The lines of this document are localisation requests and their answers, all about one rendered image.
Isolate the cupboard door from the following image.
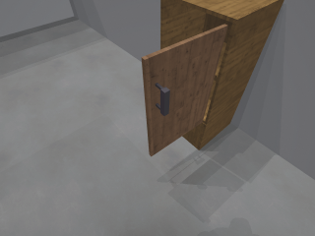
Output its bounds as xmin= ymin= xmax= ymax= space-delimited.
xmin=141 ymin=24 xmax=228 ymax=156

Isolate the handle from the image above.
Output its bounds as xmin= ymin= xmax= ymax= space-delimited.
xmin=155 ymin=83 xmax=170 ymax=116

